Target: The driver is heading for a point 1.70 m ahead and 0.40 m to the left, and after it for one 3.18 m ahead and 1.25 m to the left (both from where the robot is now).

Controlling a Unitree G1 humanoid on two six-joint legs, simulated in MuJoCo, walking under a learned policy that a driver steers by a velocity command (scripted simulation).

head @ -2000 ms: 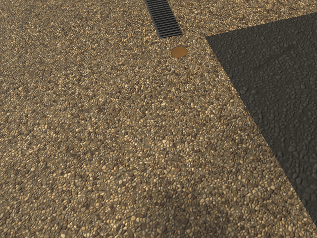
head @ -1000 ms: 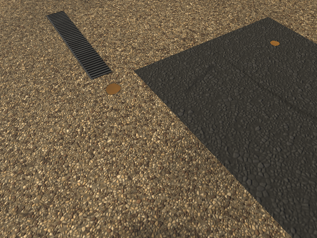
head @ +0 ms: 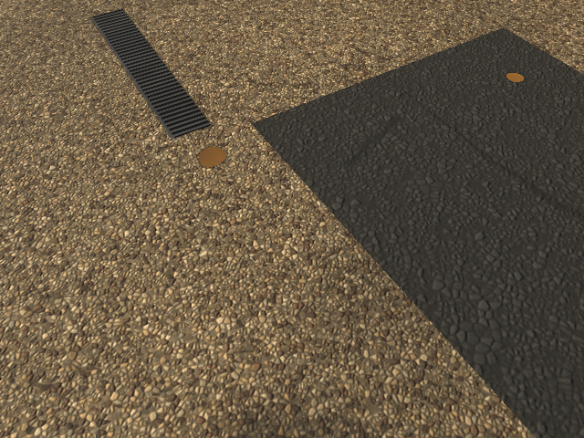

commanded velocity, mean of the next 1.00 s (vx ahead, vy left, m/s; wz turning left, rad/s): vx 0.38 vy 0.00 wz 0.00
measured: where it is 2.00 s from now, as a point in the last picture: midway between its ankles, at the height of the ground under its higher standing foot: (281, 282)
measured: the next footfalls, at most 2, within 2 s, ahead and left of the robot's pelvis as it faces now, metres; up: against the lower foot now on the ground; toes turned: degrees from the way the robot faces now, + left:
right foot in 0.76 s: +0.45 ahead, -0.02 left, +0.00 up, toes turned -4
left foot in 1.30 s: +0.76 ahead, +0.14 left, +0.00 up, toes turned +4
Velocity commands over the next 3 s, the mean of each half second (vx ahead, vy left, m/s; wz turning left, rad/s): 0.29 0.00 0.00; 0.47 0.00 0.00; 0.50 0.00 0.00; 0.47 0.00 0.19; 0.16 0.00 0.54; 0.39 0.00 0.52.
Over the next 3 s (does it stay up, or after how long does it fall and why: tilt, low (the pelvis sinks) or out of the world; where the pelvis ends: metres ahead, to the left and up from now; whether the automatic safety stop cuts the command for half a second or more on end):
stays up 1.18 0.11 0.01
